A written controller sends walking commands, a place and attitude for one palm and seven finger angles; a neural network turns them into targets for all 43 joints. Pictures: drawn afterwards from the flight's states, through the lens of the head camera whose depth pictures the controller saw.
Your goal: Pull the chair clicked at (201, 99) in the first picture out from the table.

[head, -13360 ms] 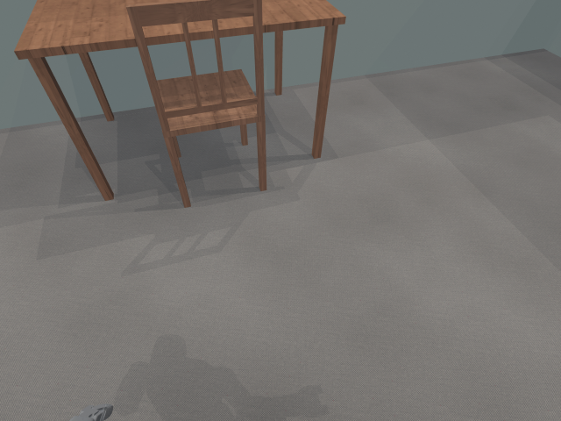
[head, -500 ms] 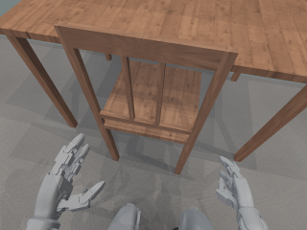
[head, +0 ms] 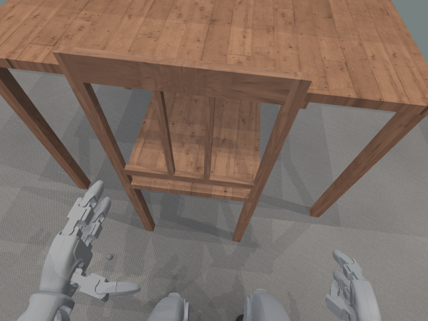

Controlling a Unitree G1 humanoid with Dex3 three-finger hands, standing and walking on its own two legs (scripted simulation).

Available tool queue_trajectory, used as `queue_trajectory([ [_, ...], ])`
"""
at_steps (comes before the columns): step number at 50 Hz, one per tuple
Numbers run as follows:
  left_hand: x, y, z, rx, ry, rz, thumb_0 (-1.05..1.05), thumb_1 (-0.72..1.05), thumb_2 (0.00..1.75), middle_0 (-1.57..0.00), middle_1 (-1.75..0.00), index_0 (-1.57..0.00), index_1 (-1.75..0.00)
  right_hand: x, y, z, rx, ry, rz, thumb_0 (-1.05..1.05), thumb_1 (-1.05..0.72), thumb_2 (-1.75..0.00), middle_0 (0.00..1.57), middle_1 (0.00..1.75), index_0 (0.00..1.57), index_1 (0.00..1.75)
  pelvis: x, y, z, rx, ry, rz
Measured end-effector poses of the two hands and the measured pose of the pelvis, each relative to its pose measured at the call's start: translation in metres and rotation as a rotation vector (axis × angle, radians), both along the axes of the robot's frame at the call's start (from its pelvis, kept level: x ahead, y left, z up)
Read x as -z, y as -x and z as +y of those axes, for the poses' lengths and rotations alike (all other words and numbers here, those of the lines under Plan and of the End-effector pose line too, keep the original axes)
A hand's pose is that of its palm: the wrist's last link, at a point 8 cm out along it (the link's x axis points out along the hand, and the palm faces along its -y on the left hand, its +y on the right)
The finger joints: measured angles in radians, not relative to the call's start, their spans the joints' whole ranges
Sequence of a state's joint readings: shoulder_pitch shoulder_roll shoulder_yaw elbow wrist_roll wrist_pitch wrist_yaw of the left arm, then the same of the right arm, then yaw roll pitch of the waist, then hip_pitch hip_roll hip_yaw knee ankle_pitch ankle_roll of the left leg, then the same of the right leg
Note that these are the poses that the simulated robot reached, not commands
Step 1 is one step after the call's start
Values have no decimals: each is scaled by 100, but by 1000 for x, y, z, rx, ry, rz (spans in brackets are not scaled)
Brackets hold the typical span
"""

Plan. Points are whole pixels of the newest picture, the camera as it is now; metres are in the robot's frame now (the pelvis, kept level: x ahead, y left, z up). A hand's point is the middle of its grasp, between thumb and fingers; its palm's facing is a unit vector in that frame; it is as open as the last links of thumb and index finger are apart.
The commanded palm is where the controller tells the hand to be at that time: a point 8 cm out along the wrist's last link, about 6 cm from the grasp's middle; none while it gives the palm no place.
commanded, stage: raise the hand toward the chair's back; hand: left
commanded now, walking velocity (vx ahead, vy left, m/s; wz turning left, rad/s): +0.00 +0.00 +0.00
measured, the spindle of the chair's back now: (165, 138) +0.49 +0.13 -0.01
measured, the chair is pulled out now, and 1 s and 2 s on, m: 0.00 0.00 0.00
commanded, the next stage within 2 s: aim the fingers beside a spindle in 0.96 s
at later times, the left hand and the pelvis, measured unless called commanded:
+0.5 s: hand (86, 234) +0.25 +0.22 +0.05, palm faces -0.06 -1.00 -0.07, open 16.9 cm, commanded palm +0.23 +0.27 +0.05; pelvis +0.01 +0.01 +0.01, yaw +0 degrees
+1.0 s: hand (93, 234) +0.25 +0.21 +0.05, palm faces -0.06 -1.00 -0.07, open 16.9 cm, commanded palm +0.23 +0.26 +0.05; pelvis +0.01 +0.00 +0.01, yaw +0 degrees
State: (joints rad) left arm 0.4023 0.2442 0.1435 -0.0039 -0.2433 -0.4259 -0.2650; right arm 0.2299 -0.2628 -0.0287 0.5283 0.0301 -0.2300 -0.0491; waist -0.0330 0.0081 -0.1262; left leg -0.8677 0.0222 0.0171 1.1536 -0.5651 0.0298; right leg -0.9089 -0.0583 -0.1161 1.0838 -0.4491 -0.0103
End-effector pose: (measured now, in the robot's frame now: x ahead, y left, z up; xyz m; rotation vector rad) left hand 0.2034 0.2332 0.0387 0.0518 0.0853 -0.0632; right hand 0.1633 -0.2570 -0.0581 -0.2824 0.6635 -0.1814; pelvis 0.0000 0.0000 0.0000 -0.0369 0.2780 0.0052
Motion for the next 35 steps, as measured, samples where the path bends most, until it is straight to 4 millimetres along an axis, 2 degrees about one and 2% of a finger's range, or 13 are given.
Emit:
queue_trajectory([
  [8,-9,-7,13,-16,-5,-17,0,-40,34,-7,-10,-7,-10,-9,-27,29,-75,-44,-51,1,-91,-90,20,30,20,30,-5,-4,4,-7,6,-8],
  [15,-9,-14,24,-11,-8,-1,0,-47,31,-7,-8,-6,-9,-6,-31,45,-107,-68,-32,1,-90,-90,20,30,20,30,-7,-7,7,-11,11,-9],
  [26,-16,-29,39,-5,-23,-2,-1,-49,30,-6,-8,-6,-8,0,-9,33,-67,-50,42,1,-90,-90,20,30,20,30,-11,-9,10,-9,13,-9],
  [35,-16,-33,34,4,-10,-7,-1,-50,30,-6,-8,-6,-8,-5,4,18,-34,-31,56,1,-90,-90,20,30,20,30,-14,-9,8,-2,8,-8],
])
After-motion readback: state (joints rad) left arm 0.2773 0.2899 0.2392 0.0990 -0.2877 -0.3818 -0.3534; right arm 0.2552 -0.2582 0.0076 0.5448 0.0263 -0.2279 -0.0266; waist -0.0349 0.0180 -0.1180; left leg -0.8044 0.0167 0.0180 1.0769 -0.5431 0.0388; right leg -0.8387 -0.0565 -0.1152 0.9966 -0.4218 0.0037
